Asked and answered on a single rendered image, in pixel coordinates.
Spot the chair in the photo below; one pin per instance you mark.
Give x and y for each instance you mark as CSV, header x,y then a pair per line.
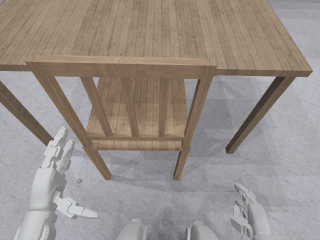
x,y
139,103

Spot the table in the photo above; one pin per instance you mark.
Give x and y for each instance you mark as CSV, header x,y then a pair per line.
x,y
246,37

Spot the robot right thigh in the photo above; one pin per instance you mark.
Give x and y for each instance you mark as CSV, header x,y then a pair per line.
x,y
199,232

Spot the left robot hand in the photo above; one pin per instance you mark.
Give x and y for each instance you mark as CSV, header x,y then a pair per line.
x,y
50,176

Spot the right robot hand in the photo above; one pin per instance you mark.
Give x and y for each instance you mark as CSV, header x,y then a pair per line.
x,y
254,220

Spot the right robot shin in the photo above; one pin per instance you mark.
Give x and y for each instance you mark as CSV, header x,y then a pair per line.
x,y
198,222

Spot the left robot forearm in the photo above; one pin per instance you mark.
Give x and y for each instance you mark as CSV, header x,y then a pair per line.
x,y
38,224

